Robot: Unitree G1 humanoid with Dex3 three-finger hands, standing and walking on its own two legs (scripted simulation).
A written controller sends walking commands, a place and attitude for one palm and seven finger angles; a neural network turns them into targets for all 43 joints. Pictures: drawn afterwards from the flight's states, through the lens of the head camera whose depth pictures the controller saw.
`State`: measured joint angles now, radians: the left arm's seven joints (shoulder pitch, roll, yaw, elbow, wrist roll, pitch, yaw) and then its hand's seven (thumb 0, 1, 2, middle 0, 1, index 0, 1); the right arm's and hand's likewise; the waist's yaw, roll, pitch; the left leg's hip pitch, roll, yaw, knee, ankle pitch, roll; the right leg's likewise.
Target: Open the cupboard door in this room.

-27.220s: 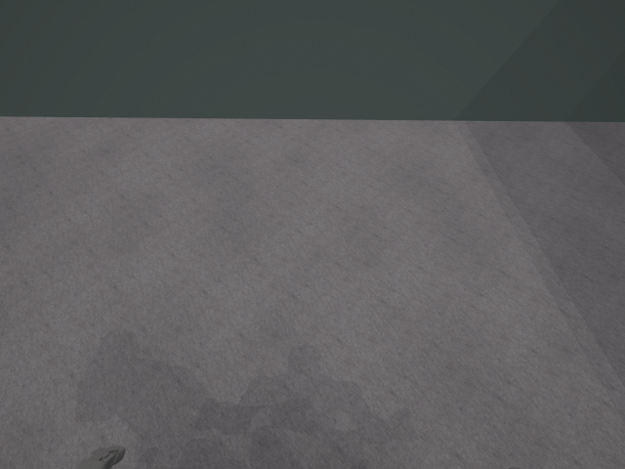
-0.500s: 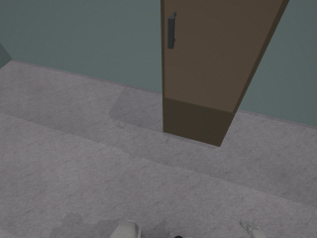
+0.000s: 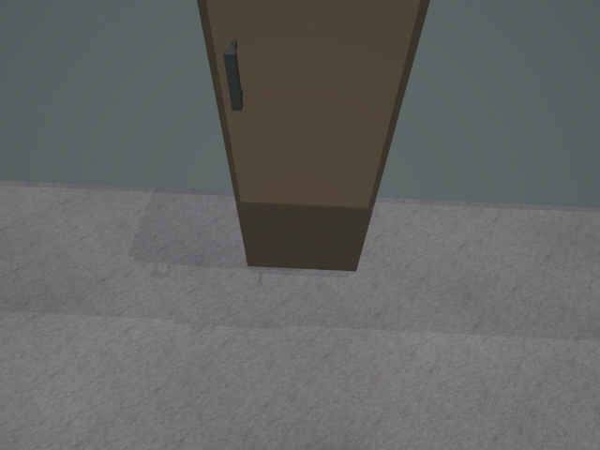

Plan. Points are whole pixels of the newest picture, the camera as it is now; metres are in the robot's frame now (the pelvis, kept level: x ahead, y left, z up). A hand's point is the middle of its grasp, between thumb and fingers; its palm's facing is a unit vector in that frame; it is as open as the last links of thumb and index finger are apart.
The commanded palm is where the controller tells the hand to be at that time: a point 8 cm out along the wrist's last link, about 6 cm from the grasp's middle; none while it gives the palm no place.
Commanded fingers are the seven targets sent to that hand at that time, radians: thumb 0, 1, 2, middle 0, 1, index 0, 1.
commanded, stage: take the last steps up to it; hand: left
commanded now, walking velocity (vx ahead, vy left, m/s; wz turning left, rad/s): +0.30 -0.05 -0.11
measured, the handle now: (235, 76) +0.77 +0.17 +0.07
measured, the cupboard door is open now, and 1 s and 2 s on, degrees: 0 0 0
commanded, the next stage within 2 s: come to a stop and stand still in 0.60 s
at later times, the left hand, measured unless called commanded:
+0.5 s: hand out of the picture +0.04 +0.13 -0.17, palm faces +0.05 -0.98 -0.18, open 7.3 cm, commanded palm none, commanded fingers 0.00 0.90 0.90 -0.20 -0.30 -0.20 -0.30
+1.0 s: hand (225, 347) +0.30 +0.15 -0.17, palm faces -0.01 -0.97 -0.26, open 7.3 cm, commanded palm none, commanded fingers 0.00 0.90 0.90 -0.20 -0.30 -0.20 -0.30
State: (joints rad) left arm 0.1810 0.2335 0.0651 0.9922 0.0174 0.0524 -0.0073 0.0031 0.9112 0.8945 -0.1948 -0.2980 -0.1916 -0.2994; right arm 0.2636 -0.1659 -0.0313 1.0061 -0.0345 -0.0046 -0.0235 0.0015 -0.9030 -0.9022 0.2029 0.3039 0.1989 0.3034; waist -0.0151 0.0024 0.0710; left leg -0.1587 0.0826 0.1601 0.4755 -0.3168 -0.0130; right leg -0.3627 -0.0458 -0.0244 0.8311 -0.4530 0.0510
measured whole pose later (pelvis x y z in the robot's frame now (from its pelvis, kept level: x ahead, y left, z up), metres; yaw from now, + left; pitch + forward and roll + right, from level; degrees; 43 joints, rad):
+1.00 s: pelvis +0.22 -0.05 -0.01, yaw -2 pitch -2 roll +2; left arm 0.17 0.19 0.04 1.03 0.02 0.01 0.03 0.00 0.92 0.89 -0.20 -0.30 -0.19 -0.30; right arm 0.25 -0.13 -0.04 1.11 -0.02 0.01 -0.03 0.00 -0.91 -0.90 0.20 0.30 0.20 0.30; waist -0.01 -0.01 0.08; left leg -0.19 0.05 0.14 0.58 -0.33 -0.02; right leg -0.32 -0.07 -0.06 0.60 -0.23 0.00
